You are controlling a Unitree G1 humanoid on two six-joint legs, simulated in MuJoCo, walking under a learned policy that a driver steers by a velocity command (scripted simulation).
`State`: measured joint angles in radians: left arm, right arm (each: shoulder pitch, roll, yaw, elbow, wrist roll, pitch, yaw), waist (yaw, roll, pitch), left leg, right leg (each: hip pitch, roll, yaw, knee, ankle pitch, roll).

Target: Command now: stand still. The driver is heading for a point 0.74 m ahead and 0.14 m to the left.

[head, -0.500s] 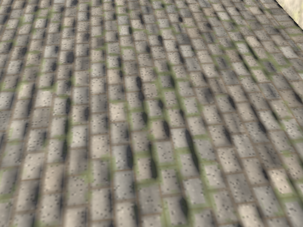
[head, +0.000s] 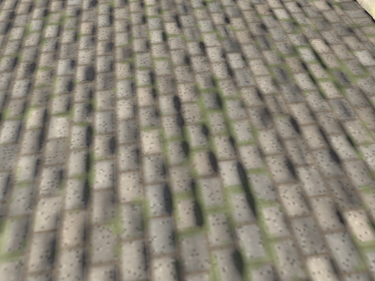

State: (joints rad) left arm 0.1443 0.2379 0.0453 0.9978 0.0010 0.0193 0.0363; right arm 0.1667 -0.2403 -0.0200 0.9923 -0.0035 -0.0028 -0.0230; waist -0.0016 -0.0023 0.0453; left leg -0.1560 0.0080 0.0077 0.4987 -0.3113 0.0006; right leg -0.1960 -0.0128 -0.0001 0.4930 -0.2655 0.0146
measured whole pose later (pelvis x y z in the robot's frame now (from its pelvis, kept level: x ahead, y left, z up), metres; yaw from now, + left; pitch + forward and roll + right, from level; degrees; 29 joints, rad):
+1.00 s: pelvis +0.19 -0.02 -0.01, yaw +0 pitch +2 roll +0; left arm 0.49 0.19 0.02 1.12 -0.01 -0.08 0.02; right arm -0.06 -0.23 -0.03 0.87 0.03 -0.08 0.04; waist 0.10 0.03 0.03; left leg -0.63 0.06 0.04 0.58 -0.01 0.04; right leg 0.18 0.02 -0.05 0.14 -0.35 -0.02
